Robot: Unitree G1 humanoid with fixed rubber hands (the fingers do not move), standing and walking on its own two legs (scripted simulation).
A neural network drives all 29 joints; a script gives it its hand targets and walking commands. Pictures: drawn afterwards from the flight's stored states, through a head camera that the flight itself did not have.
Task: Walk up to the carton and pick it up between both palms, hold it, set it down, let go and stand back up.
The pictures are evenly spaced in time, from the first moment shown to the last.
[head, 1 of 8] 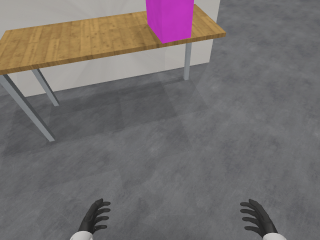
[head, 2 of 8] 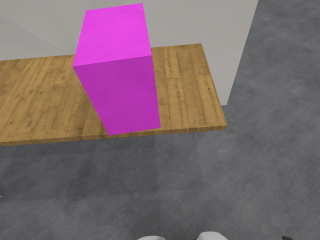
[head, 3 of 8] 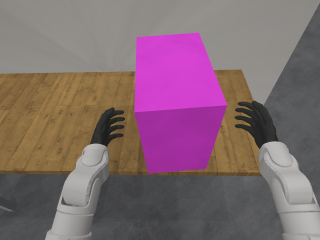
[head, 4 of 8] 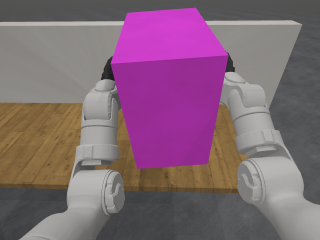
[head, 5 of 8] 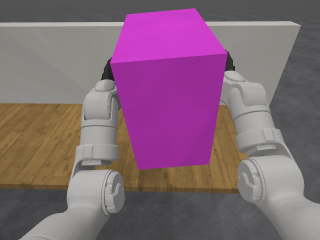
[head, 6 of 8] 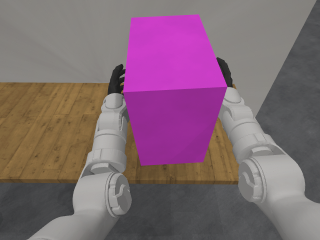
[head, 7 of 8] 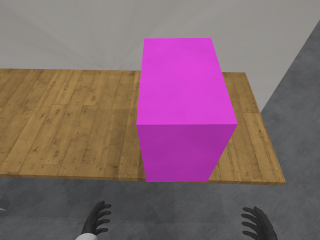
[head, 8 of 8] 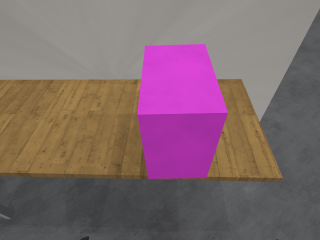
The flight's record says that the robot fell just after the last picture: no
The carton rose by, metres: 0.20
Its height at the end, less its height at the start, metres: +0.00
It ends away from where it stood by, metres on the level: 0.01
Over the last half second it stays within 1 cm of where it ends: yes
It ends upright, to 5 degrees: yes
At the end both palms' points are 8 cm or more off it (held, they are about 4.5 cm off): yes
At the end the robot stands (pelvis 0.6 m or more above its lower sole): yes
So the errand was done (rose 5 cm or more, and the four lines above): yes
